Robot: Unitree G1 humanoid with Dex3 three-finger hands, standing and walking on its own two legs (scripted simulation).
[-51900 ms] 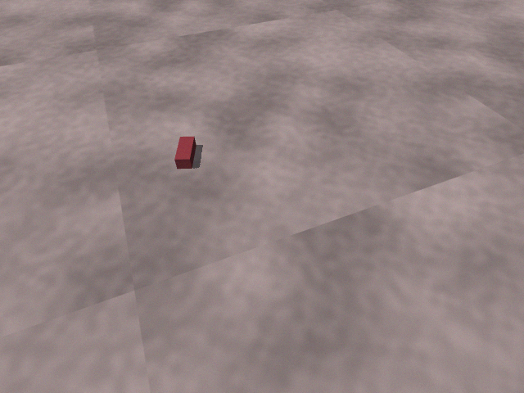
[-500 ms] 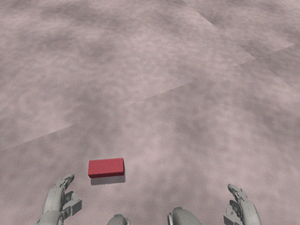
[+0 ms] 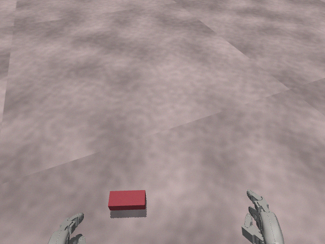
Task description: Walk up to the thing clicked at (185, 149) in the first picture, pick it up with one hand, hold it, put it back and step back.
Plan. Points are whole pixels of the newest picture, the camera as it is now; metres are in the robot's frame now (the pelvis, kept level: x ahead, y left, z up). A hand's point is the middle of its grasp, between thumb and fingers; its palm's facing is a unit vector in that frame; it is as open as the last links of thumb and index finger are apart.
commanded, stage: home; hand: left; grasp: from above
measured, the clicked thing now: (127, 200) +0.50 +0.18 -0.68
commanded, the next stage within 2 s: stand in 1.72 s
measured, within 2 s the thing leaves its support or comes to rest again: neither
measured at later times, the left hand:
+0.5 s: hand out of the picture +0.16 +0.17 -0.05, palm faces +0.03 -0.98 -0.19, open 7.4 cm
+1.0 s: hand out of the picture +0.17 +0.17 -0.05, palm faces +0.03 -0.98 -0.20, open 7.4 cm
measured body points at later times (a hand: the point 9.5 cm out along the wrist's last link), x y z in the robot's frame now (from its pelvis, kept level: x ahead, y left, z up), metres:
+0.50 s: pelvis +0.00 +0.00 +0.00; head +0.02 +0.00 +0.45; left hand +0.16 +0.22 -0.03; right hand +0.15 -0.25 -0.06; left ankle +0.00 +0.11 -0.68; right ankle +0.01 -0.14 -0.68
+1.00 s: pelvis +0.00 +0.00 +0.00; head +0.02 +0.00 +0.45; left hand +0.16 +0.23 -0.03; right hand +0.16 -0.25 -0.06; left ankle +0.00 +0.11 -0.68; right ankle +0.01 -0.14 -0.68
